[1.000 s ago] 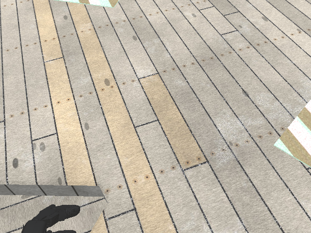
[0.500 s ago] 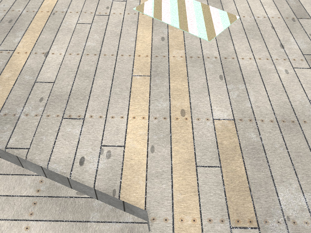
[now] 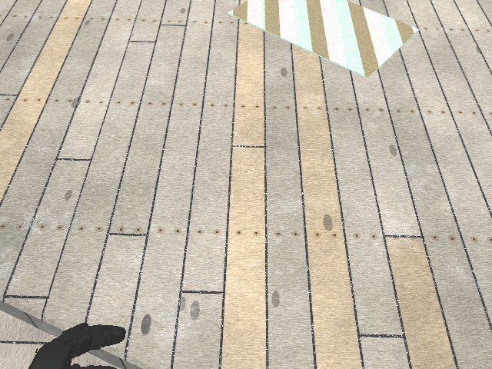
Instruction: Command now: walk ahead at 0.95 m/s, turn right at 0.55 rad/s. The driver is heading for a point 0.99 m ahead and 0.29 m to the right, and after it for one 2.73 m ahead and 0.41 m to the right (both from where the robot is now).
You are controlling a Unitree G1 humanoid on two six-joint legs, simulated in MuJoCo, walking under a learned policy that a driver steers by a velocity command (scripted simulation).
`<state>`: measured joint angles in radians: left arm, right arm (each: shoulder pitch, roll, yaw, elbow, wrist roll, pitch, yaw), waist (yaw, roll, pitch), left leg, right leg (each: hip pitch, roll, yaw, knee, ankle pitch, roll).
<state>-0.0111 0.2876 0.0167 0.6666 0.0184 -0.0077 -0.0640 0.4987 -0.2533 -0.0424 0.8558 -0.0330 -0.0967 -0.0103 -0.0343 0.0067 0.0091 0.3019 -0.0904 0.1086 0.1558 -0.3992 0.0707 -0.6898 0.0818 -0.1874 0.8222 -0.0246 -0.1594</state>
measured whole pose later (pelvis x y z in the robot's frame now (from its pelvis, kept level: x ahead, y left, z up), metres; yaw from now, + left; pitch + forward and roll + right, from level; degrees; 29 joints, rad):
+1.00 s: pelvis +0.80 -0.28 +0.02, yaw -41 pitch +0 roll -1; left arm 0.39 0.26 0.04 0.82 0.02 -0.10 -0.01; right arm 0.21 -0.24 -0.01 0.75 -0.02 -0.03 0.03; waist 0.00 0.02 0.03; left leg -0.70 0.11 -0.06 1.20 -0.20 0.03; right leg -0.09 0.15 -0.12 0.40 -0.31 -0.16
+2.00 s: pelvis +1.05 -0.52 +0.01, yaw +13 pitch +2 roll -2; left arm 0.12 0.29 0.09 0.70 -0.01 0.01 0.03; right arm 0.18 -0.30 -0.08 0.57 0.02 0.08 0.01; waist 0.00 0.00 0.04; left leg -0.36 0.06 0.03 0.65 -0.30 0.01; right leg -0.34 -0.14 -0.18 0.56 -0.23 0.07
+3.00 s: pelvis +1.10 -0.52 +0.02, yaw -9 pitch +1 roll +1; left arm 0.09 0.25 0.03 0.62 0.03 0.02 0.02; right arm 0.18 -0.27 -0.07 0.71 0.00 -0.01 0.00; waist -0.03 -0.01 0.00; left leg -0.32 -0.03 -0.07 0.55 -0.25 -0.01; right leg -0.25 0.11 0.19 0.59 -0.34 -0.03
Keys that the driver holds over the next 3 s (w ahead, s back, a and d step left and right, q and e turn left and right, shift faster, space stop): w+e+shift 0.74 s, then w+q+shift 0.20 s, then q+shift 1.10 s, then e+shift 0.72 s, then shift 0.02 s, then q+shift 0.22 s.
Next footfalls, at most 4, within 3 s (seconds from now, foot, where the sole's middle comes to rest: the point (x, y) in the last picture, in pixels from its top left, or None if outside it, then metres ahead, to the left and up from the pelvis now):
0.04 right None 0.16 -0.02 -0.75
0.34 left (194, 351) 0.53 0.14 -0.75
0.78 right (339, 264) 0.78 -0.29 -0.75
1.18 left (373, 172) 1.14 -0.47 -0.75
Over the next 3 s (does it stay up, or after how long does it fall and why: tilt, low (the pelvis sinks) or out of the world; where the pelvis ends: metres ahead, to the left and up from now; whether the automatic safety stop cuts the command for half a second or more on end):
stays up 1.10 -0.52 0.02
